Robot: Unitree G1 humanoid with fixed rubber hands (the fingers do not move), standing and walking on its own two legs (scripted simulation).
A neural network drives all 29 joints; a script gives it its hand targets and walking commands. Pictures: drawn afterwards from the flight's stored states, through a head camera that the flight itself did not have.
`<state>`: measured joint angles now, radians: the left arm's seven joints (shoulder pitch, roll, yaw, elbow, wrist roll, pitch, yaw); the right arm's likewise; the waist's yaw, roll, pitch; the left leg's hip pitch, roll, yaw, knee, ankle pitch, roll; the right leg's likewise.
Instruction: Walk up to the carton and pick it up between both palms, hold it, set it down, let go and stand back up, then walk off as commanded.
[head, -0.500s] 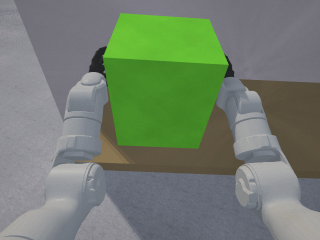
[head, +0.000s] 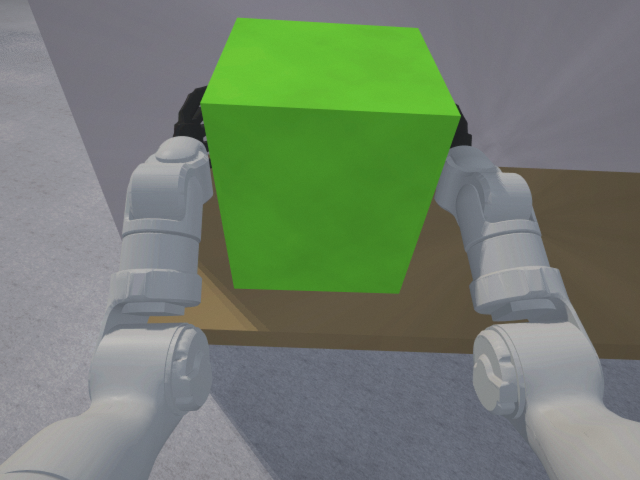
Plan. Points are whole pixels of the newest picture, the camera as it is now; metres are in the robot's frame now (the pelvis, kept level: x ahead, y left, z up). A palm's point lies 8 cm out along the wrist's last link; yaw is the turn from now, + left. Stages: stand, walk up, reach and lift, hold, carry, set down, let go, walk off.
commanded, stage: hold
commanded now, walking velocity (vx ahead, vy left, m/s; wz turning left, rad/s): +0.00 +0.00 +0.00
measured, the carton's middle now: (322, 163) +0.41 +0.01 +0.24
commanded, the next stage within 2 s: none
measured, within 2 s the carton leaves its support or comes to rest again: neither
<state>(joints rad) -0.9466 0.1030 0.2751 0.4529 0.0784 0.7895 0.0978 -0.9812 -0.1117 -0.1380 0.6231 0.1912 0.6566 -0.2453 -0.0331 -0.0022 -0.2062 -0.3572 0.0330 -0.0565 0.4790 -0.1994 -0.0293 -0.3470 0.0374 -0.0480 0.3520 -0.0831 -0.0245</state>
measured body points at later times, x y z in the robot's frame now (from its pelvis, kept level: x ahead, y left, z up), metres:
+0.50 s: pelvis -0.01 +0.00 +0.00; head -0.06 +0.01 +0.45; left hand +0.40 +0.16 +0.28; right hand +0.40 -0.14 +0.28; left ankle +0.03 +0.13 -0.74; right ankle +0.06 -0.10 -0.74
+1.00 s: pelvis -0.01 +0.00 +0.00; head -0.06 +0.01 +0.45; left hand +0.40 +0.16 +0.28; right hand +0.40 -0.14 +0.28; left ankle +0.03 +0.13 -0.74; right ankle +0.06 -0.10 -0.74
